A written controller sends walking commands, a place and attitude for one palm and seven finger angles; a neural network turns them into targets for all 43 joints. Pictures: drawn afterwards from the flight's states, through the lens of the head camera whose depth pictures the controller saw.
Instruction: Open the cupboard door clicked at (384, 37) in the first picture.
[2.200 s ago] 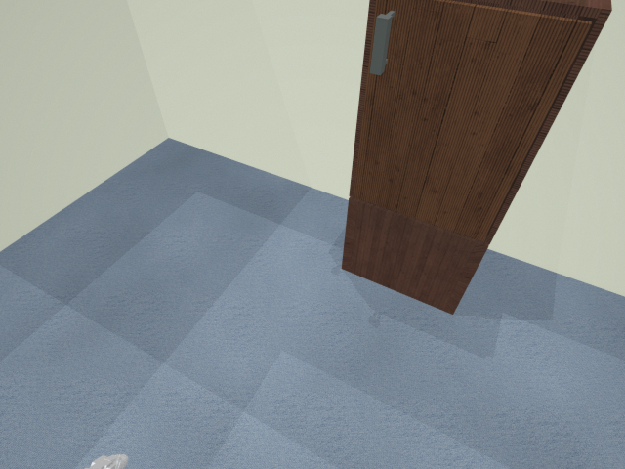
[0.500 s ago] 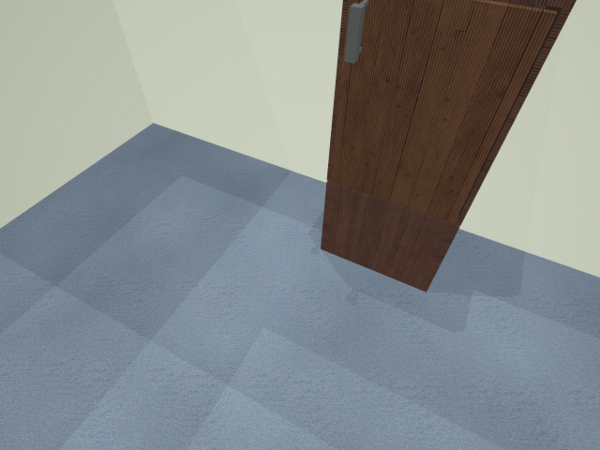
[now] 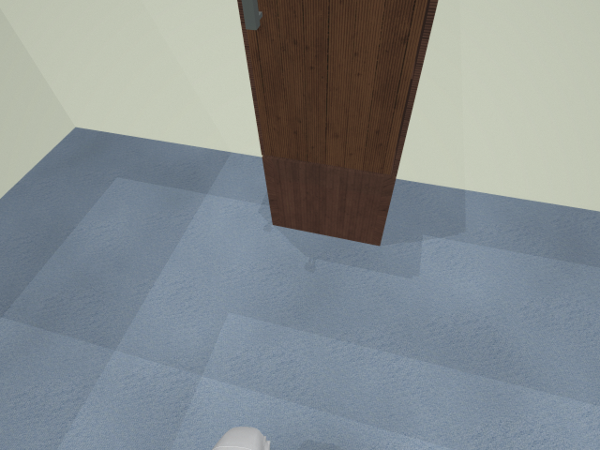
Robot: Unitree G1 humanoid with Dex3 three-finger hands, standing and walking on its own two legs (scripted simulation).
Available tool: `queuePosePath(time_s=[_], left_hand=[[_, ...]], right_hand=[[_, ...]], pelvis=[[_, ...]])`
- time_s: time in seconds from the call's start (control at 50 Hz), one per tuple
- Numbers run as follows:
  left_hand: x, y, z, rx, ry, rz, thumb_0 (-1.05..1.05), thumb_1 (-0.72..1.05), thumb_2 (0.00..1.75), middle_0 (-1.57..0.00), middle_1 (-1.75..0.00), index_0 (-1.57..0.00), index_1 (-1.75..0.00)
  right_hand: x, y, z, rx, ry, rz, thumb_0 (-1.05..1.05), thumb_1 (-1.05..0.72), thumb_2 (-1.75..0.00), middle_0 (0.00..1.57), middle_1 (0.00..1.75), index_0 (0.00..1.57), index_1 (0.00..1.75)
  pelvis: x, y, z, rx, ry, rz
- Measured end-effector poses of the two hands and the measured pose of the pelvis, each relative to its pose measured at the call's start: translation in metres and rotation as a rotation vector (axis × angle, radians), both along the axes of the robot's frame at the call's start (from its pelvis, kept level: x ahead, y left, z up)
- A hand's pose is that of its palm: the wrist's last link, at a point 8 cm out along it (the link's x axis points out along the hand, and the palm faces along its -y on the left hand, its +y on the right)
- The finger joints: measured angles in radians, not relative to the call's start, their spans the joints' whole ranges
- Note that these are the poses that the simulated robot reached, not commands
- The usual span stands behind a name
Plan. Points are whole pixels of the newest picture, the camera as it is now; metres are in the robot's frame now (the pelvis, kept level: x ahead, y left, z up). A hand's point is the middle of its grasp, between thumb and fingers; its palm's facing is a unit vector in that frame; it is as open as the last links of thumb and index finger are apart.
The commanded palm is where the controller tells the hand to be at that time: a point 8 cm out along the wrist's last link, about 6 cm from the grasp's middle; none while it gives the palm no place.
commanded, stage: turn to face it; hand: left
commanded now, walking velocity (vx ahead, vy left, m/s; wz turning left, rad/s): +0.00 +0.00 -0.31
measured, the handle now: out of the picture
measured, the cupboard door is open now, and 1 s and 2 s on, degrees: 0 0 0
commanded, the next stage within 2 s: take the last steps up to it in 0.28 s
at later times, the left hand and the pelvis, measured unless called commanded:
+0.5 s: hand out of the picture +0.05 +0.27 -0.17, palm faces -0.09 -0.98 -0.19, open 7.4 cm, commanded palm none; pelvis -0.02 +0.07 +0.00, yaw -9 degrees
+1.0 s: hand out of the picture +0.12 +0.23 -0.17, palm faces -0.06 -0.97 -0.22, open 7.2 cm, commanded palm none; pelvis +0.08 +0.04 +0.00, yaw -7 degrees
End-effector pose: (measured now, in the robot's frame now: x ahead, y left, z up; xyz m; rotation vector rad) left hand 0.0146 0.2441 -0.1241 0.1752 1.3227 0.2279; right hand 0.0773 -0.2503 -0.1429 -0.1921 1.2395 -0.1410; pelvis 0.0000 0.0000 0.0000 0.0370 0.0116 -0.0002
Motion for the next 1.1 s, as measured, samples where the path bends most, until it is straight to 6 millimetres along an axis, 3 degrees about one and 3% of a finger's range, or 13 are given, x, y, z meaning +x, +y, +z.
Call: queuePosePath(time_s=[0.14,0.28,0.34,0.52,0.62,0.74,0.8,0.84,0.9,1.0,1.1], left_hand=[[0.008,0.007,-0.004,-0.018,-0.029,-0.033,0.00,0.90,0.90,-0.20,-0.30,-0.20,-0.30],[0.014,0.034,-0.020,-0.050,-0.044,-0.074,0.00,0.90,0.90,-0.20,-0.30,-0.20,-0.30],[0.018,0.049,-0.029,-0.066,-0.042,-0.094,0.00,0.90,0.90,-0.20,-0.30,-0.20,-0.30],[0.036,0.071,-0.020,-0.070,-0.028,-0.180,0.00,0.91,0.90,-0.20,-0.30,-0.20,-0.29],[0.052,0.060,-0.017,-0.076,0.005,-0.242,0.00,0.91,0.90,-0.20,-0.30,-0.20,-0.29],[0.100,0.021,-0.014,-0.091,-0.062,-0.299,0.00,0.91,0.90,-0.19,-0.30,-0.20,-0.29],[0.120,0.002,-0.016,-0.093,-0.136,-0.285,0.00,0.91,0.90,-0.20,-0.30,-0.20,-0.29],[0.123,-0.002,-0.013,-0.094,-0.172,-0.236,0.00,0.91,0.90,-0.20,-0.30,-0.20,-0.29],[0.122,0.011,-0.006,-0.053,-0.181,-0.171,-0.02,0.95,0.90,-0.20,-0.30,-0.20,-0.30],[0.099,0.031,-0.010,-0.036,-0.034,-0.137,-0.02,0.94,0.90,-0.20,-0.30,-0.20,-0.30],[0.080,0.048,-0.023,-0.068,0.124,-0.077,-0.01,0.92,0.90,-0.20,-0.30,-0.20,-0.29]], right_hand=[[-0.009,0.004,0.009,-0.032,-0.028,-0.037,0.01,-0.91,-0.90,0.19,0.29,0.20,0.30],[-0.022,0.032,0.020,-0.060,-0.077,-0.071,0.01,-0.91,-0.90,0.19,0.29,0.20,0.30],[-0.039,0.048,0.024,-0.073,-0.091,-0.100,0.01,-0.91,-0.90,0.20,0.29,0.20,0.30],[-0.106,0.083,0.027,-0.051,0.025,-0.190,0.01,-0.90,-0.90,0.20,0.29,0.20,0.30],[-0.148,0.098,0.019,-0.007,0.109,-0.275,0.01,-0.91,-0.90,0.20,0.29,0.20,0.30],[-0.199,0.113,0.006,0.074,0.293,-0.345,0.01,-0.91,-0.90,0.20,0.29,0.20,0.30],[-0.209,0.113,-0.004,0.114,0.375,-0.340,0.01,-0.91,-0.90,0.20,0.29,0.20,0.30],[-0.199,0.107,-0.005,0.125,0.399,-0.311,0.01,-0.91,-0.90,0.20,0.29,0.20,0.30],[-0.160,0.092,-0.003,0.115,0.357,-0.276,0.01,-0.91,-0.90,0.20,0.29,0.20,0.30],[-0.062,0.070,-0.001,0.071,0.176,-0.232,0.01,-0.91,-0.90,0.19,0.29,0.19,0.30],[0.048,0.070,0.002,0.036,0.028,-0.150,0.01,-0.91,-0.90,0.19,0.29,0.19,0.30]], pelvis=[[-0.006,0.010,0.001,-0.019,0.010,-0.042],[-0.017,0.036,-0.003,-0.048,0.016,-0.089],[-0.021,0.049,-0.006,-0.048,0.008,-0.108],[-0.017,0.069,0.005,-0.066,0.008,-0.172],[-0.005,0.068,0.006,-0.060,0.007,-0.192],[0.011,0.053,0.000,-0.044,0.003,-0.194],[0.022,0.043,-0.009,-0.045,-0.007,-0.172],[0.032,0.040,-0.008,-0.049,-0.015,-0.148],[0.049,0.037,-0.002,-0.040,-0.020,-0.141],[0.081,0.044,0.002,-0.040,-0.021,-0.128],[0.123,0.063,-0.005,-0.053,-0.014,-0.111]])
